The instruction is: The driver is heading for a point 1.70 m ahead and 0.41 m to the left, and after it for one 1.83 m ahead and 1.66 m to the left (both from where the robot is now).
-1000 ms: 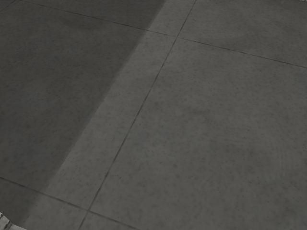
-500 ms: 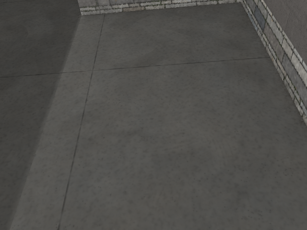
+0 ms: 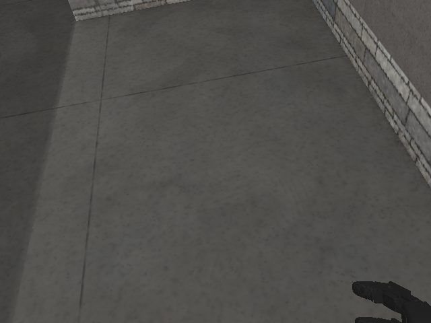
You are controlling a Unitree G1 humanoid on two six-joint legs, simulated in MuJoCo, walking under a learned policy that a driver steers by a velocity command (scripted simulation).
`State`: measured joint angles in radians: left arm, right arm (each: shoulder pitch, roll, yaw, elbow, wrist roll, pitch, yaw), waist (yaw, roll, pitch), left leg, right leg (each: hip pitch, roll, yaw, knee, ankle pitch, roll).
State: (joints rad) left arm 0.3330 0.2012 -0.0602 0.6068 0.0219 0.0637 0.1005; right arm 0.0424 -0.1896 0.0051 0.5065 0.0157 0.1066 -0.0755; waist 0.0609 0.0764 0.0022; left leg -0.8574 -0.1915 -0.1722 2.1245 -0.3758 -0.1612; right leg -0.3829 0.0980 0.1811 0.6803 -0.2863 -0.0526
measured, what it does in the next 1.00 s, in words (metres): steps to the left: left foot 0.15 m higher, then right foot 0.15 m lower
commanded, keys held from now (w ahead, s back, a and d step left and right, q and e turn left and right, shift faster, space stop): no key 1.00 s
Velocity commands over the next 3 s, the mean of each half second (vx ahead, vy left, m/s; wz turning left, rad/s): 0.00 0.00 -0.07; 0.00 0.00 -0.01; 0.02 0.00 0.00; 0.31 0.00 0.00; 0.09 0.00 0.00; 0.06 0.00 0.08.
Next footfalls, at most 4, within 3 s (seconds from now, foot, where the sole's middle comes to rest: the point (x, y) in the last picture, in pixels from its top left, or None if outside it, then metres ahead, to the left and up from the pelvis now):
0.32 left None -0.09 0.25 -0.61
0.76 right None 0.09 0.07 -0.76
1.12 left None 0.07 0.31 -0.76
1.72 right None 0.15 0.09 -0.76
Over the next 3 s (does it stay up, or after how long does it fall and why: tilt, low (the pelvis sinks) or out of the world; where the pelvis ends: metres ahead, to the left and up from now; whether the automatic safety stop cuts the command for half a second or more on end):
stays up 0.50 0.12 -0.14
